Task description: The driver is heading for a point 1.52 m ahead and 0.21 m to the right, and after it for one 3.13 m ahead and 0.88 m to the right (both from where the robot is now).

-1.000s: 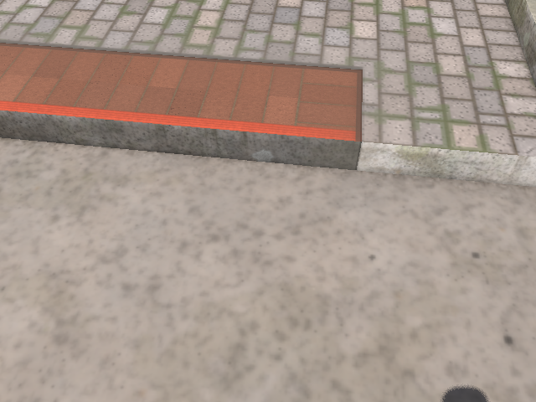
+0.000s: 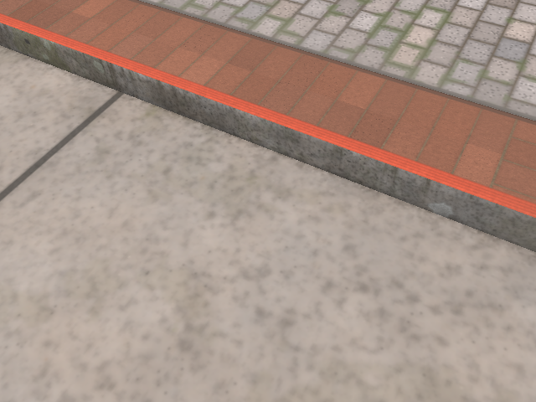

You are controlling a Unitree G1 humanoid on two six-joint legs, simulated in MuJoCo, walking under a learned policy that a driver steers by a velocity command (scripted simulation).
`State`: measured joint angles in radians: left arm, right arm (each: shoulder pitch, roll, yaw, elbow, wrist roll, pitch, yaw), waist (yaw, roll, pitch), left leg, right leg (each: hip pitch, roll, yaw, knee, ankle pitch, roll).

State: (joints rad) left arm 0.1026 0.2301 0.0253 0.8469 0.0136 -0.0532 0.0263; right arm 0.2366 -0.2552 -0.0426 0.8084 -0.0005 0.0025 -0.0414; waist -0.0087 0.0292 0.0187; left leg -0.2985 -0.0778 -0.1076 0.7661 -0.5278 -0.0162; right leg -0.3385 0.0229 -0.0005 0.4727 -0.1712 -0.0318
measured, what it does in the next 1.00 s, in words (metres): walks ahead: left foot, then right foot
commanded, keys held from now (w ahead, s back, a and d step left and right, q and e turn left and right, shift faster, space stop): w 0.66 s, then no key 0.34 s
